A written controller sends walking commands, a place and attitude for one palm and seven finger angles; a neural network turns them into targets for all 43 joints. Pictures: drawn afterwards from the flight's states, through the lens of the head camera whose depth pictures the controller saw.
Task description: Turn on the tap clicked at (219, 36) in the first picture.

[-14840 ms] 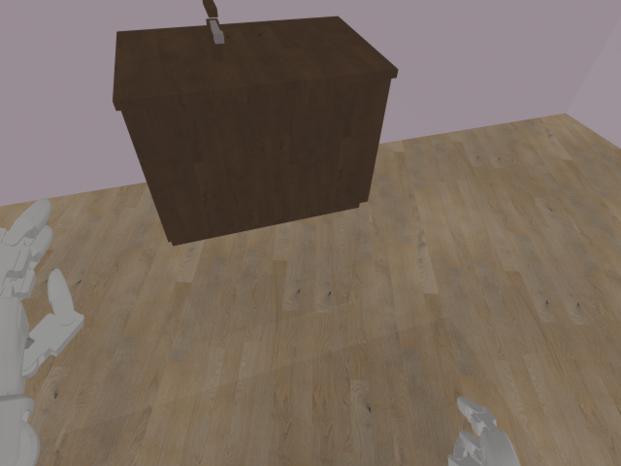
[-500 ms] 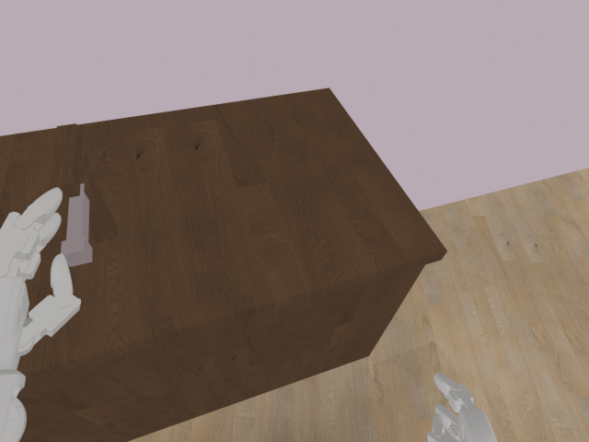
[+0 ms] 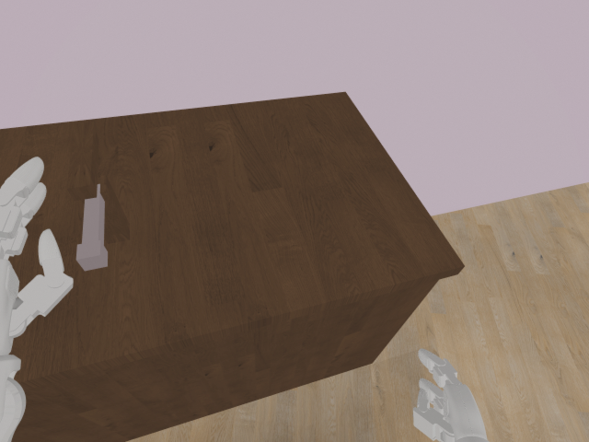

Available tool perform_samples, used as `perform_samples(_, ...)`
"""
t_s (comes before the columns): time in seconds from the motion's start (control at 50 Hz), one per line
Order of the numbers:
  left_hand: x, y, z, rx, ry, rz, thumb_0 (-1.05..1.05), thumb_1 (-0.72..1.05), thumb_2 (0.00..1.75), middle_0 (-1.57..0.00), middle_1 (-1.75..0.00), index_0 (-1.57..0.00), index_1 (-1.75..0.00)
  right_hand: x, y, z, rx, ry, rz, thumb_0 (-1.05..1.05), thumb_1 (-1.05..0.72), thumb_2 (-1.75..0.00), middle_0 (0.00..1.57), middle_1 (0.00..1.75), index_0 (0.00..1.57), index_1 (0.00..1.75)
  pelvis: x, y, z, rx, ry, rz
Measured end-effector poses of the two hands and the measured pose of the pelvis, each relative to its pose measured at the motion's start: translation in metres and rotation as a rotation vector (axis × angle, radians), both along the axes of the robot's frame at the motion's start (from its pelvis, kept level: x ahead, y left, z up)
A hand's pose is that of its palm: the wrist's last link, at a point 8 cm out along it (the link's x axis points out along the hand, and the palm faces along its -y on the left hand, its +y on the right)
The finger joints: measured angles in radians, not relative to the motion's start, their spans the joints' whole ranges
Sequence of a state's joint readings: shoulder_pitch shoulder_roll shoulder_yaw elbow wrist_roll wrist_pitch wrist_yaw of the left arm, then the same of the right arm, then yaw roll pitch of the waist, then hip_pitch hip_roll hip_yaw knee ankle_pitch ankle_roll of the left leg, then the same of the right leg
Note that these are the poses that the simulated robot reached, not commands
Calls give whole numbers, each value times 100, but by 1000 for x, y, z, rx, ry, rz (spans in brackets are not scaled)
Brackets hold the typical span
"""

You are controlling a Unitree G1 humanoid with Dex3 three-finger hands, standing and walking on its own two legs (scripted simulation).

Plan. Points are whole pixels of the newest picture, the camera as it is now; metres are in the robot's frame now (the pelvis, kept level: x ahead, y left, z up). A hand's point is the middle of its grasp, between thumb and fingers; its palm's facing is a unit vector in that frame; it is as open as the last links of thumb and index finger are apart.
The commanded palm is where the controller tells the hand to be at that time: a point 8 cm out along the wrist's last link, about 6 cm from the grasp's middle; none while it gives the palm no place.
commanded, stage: come to a stop and stand still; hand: left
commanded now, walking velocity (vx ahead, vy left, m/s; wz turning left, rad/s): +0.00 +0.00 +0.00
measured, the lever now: (92, 255) +0.31 +0.30 +0.06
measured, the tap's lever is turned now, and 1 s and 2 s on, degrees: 0 0 0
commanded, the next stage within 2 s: look again from close up in 1.26 s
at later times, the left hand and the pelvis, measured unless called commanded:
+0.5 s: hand (89, 291) +0.21 +0.23 +0.16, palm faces +0.30 -0.84 -0.45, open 7.4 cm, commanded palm +0.15 +0.27 +0.17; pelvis -0.02 -0.01 +0.00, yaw -2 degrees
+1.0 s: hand (88, 283) +0.22 +0.23 +0.15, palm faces +0.35 -0.86 -0.39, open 7.4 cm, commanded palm +0.16 +0.27 +0.17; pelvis +0.00 -0.01 +0.00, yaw -1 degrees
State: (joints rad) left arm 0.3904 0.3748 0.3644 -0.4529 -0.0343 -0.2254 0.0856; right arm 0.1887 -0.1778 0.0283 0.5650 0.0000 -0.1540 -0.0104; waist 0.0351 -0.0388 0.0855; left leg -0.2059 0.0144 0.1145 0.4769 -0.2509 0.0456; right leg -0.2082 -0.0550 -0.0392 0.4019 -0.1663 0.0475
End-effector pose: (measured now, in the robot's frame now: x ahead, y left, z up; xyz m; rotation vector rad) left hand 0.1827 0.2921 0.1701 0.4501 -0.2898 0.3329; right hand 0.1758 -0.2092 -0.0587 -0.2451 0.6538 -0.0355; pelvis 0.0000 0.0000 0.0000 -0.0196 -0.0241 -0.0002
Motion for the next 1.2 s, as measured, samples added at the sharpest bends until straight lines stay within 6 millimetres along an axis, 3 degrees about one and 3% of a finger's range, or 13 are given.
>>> perform_samples(0.24, -1, -3, 0, -23, -1, 13, 2, 89, 90, -21, -30, -21, -30, 0, -6, 0, -11, 14, -17, 1, -90, -90, 21, 30, 20, 30, 2, -1, 0, 0, -5, 2)
perform_samples(0.3, 9, 19, 31, 176, -97, 42, 2, 88, 90, -22, -30, -22, -30, -5, -6, -8, -40, 44, 42, 1, -90, -90, 20, 30, 20, 30, -8, -7, -3, -3, 1, 20)
perform_samples(0.34, 13, 32, 48, 189, -166, 87, 2, 88, 90, -22, -30, -22, -30, -9, -7, -13, -18, 61, 52, 1, -90, -90, 20, 30, 20, 30, -14, -9, -5, 5, -2, 9)
perform_samples(0.38, 11, 28, 51, 159, -177, 88, 2, 89, 90, -21, -30, -22, -30, -15, -8, -16, 28, 50, 29, 1, -90, -90, 21, 30, 20, 30, -16, -8, -5, 9, -6, -8)
perform_samples(0.5, -6, -25, 8, 73, 33, -66, 1, 90, 90, -20, -30, -21, -30, -37, -15, -22, 85, 37, -62, 1, -90, -90, 21, 30, 20, 30, -17, -7, -5, 16, -17, -30)
perform_samples(0.56, -13, -27, -11, 40, 106, -62, 1, 89, 90, -21, -30, -22, -30, -48, -20, -24, 62, 65, -77, 1, -90, -90, 21, 30, 20, 30, -19, -12, -4, 16, -18, -24)
perform_samples(0.64, -18, -19, -11, 24, 85, 3, 2, 89, 90, -22, -30, -22, -30, -54, -28, -24, 22, 91, -60, 1, -90, -90, 21, 30, 20, 30, -21, -18, -3, 10, -19, -13)
perform_samples(0.76, -17, -20, 6, 11, -27, 23, 2, 89, 90, -21, -30, -22, -30, -46, -36, -17, -14, 66, -45, 1, -90, -90, 21, 30, 20, 30, -18, -19, -2, 3, -10, -13)
perform_samples(0.86, -6, -21, 3, 2, -15, -5, 1, 89, 90, -21, -30, -21, -30, -31, -36, -8, -17, 21, -56, 1, -90, -90, 20, 30, 20, 30, -12, -16, 0, 2, -1, -15)
perform_samples(0.98, 3, -17, -5, -1, 33, -18, 1, 89, 90, -21, -30, -22, -30, -15, -28, -1, -9, -2, -52, 1, -90, -90, 20, 30, 20, 30, -4, -12, 0, 3, 1, -14)
perform_samples(1.2, 4, -7, 1, -5, 1, -1, 2, 89, 90, -21, -30, -22, -30, 0, -9, -2, -5, 22, -13, 1, -90, -90, 21, 30, 20, 30, 3, -6, 0, 0, 0, -5)
